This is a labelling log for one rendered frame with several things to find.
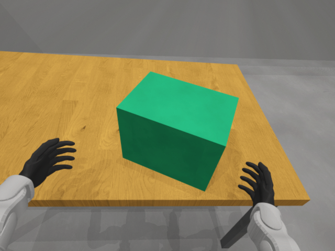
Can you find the robot right hand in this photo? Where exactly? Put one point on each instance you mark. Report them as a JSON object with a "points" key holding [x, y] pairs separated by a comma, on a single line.
{"points": [[263, 187]]}

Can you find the robot right forearm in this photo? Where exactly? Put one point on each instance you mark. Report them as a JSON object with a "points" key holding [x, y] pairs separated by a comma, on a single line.
{"points": [[267, 230]]}

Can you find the robot left forearm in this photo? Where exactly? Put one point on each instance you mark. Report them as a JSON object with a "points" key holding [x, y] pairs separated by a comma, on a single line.
{"points": [[15, 194]]}

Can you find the robot left hand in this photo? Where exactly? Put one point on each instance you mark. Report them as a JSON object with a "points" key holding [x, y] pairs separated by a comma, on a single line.
{"points": [[43, 160]]}

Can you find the carton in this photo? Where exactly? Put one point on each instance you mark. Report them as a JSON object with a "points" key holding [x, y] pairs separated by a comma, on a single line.
{"points": [[176, 128]]}

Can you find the table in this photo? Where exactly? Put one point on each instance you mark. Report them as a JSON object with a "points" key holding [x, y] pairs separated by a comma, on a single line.
{"points": [[74, 98]]}

